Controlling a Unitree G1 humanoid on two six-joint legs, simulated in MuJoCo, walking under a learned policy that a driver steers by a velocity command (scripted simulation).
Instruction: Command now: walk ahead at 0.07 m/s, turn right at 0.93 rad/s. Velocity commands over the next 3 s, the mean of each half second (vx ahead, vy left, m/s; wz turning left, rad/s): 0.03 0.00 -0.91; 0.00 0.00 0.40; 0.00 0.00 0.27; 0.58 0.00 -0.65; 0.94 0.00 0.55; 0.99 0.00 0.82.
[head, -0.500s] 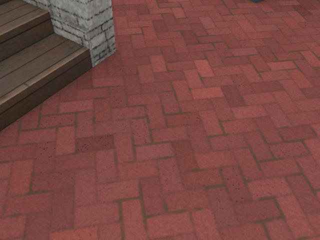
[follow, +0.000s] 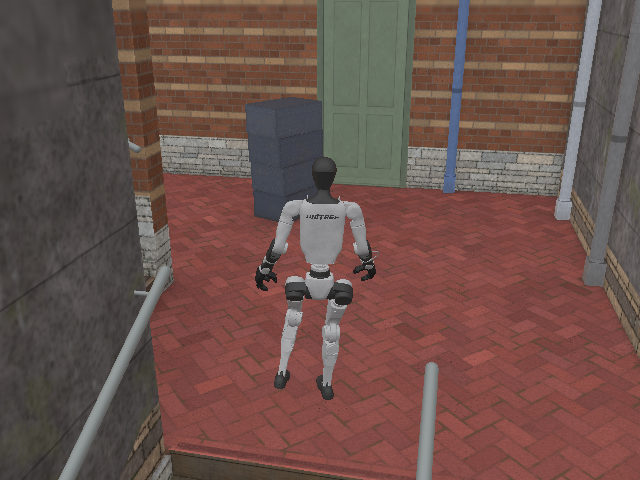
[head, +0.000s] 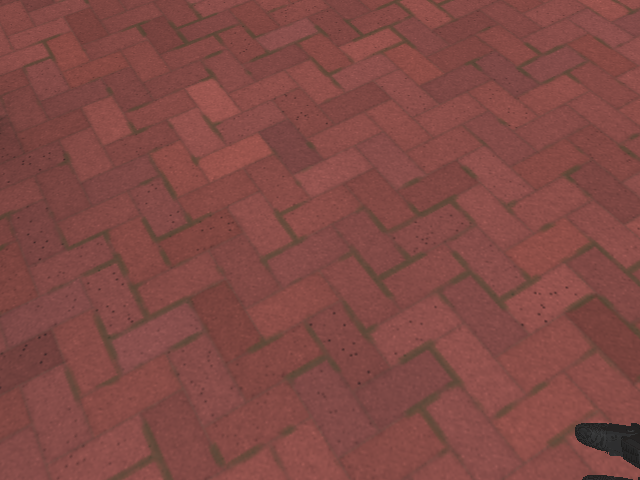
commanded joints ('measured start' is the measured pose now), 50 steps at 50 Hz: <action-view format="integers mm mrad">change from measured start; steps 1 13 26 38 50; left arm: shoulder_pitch -47 -62 -30 -96 -70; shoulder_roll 177 174 37 94 167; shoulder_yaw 51 60 -17 5 43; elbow -111 -166 -140 -112 -36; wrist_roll -8 -19 0 50 8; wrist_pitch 8 42 22 -22 -12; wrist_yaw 19 8 -20 10 -2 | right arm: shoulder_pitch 54 -4 55 160 95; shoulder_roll -76 -115 -115 -135 -88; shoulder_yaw -29 -53 -26 -66 -35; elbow -41 -19 -38 18 -123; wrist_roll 5 18 2 56 36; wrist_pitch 3 -41 65 53 90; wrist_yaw -7 26 6 22 82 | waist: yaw -42 -4 -48 -54 -1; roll -78 -141 103 -156 -152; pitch -199 -151 -138 -64 -69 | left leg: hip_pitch -13 256 569 42 170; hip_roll -28 -78 201 11 102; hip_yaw -11 -63 -50 55 220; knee -95 -528 -757 106 -249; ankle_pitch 62 27 492 -192 -74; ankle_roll -15 18 317 10 -4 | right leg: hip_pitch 213 285 -56 341 419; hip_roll -231 -171 -111 -482 -531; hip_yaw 361 568 -83 95 -187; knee -129 -34 613 -193 -147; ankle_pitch -84 -12 -463 46 210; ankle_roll -66 -54 211 -94 -102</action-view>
